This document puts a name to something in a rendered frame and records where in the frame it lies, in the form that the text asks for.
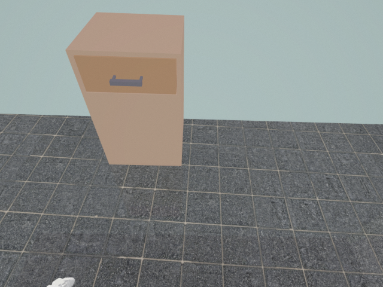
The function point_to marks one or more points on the handle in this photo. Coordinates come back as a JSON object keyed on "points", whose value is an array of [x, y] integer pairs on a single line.
{"points": [[122, 82]]}

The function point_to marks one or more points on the cabinet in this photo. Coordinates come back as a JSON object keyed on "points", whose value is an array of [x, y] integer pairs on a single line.
{"points": [[135, 128]]}

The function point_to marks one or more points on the drawer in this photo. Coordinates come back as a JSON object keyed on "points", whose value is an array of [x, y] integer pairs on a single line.
{"points": [[159, 74]]}

